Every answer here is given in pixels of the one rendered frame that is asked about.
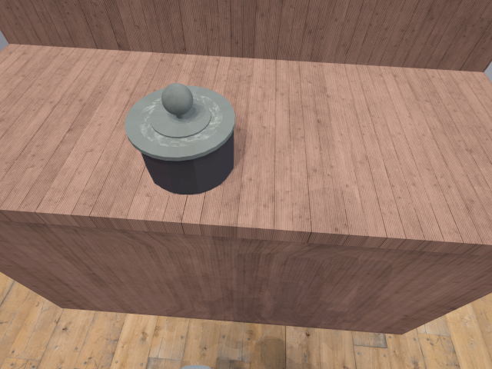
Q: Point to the lid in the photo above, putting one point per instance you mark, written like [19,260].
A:
[159,134]

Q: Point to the table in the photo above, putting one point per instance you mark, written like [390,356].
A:
[361,193]

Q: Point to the pot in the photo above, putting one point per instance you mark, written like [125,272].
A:
[193,176]

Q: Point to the knob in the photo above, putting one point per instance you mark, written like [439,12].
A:
[177,99]

